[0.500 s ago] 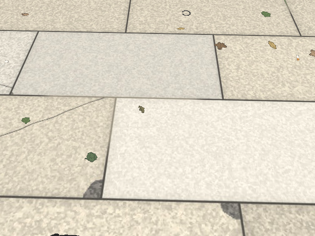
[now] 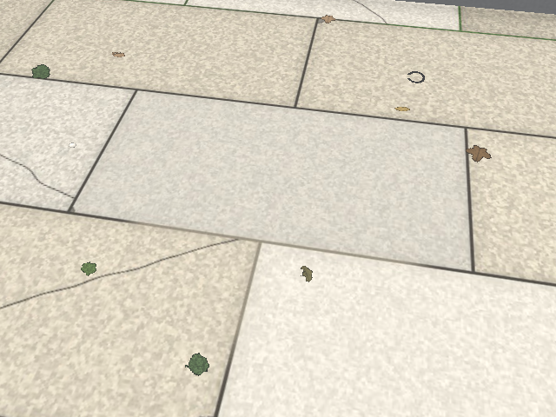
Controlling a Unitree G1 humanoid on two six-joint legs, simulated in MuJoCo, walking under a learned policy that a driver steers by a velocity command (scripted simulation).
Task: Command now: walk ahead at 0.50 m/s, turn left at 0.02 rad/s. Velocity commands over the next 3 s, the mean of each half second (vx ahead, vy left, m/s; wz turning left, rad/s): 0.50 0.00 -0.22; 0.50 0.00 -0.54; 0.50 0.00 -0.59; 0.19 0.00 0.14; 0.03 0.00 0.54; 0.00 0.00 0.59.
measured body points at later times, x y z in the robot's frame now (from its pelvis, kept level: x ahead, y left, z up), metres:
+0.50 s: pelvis +0.27 +0.03 +0.00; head +0.29 +0.03 +0.45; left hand +0.44 +0.24 -0.13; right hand +0.20 -0.21 -0.14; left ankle +0.17 +0.11 -0.74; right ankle +0.41 -0.11 -0.69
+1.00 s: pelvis +0.52 -0.05 +0.00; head +0.55 -0.08 +0.45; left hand +0.64 +0.21 -0.12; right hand +0.59 -0.35 -0.11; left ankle +0.74 +0.04 -0.68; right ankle +0.44 -0.07 -0.74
